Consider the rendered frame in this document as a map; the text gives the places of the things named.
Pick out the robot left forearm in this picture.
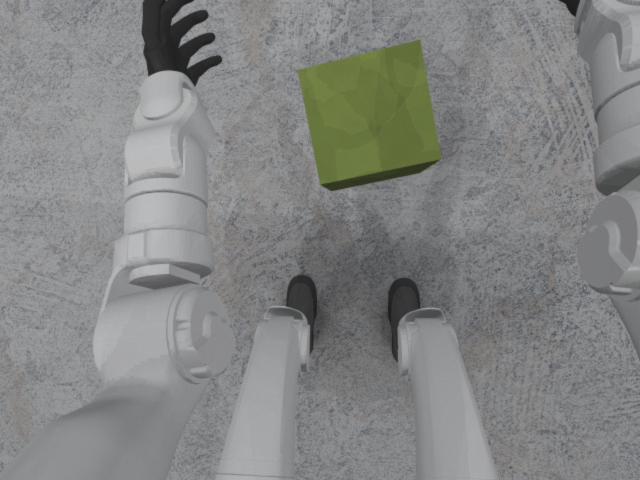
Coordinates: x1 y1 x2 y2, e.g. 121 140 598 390
93 71 215 367

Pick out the left robot upper arm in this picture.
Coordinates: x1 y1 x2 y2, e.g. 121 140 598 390
0 283 235 480

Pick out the robot right shin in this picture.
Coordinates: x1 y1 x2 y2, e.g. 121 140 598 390
398 308 458 344

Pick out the carton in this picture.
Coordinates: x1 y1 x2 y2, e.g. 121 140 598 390
298 40 441 191

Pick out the robot right thigh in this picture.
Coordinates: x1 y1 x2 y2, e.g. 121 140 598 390
397 318 499 480

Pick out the robot left hand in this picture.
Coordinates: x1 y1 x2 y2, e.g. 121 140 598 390
142 0 222 86

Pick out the right robot upper arm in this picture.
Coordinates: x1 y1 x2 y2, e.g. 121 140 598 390
577 184 640 361

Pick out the robot right forearm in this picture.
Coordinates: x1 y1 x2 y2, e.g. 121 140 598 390
574 0 640 196

